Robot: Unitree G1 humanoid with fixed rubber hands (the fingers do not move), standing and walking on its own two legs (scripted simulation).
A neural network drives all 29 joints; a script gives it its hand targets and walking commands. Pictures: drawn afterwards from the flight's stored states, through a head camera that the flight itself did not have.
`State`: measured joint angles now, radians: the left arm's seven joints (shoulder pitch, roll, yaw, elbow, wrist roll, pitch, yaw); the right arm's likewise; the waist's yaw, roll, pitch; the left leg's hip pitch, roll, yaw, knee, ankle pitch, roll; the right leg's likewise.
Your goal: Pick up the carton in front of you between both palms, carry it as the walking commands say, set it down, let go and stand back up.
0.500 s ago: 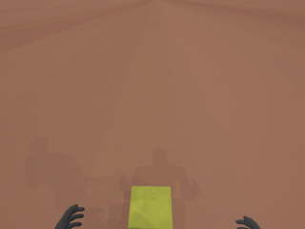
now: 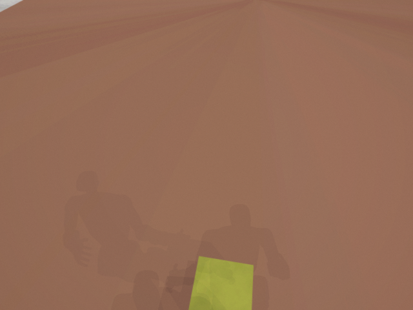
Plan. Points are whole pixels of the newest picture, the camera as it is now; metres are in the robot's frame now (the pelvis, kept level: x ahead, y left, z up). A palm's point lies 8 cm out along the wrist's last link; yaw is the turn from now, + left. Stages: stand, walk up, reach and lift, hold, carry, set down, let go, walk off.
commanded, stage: stand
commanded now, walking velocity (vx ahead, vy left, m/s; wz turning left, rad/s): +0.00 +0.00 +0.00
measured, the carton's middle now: (221, 298) +0.33 -0.02 -0.62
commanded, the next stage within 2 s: none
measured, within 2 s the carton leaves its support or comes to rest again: neither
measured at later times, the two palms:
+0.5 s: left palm out of the picture +0.01 +0.28 -0.11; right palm out of the picture +0.07 -0.25 -0.11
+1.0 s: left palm out of the picture -0.04 +0.26 -0.12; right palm out of the picture +0.06 -0.26 -0.11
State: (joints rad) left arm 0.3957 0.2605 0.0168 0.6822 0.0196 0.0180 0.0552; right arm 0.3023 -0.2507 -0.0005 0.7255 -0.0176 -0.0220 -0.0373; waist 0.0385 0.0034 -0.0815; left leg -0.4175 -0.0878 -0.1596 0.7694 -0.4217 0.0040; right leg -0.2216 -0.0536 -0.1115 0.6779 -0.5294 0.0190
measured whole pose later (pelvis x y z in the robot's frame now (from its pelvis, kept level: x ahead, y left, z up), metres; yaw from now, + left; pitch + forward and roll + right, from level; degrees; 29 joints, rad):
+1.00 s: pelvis -0.02 +0.00 +0.01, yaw +4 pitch +1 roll -1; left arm 0.40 0.27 0.02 0.81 0.02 0.05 0.05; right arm 0.31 -0.25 0.00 0.81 -0.02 0.02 -0.04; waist 0.03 0.00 0.00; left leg -0.37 -0.09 -0.21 0.72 -0.36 -0.01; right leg -0.14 -0.05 -0.18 0.61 -0.48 0.01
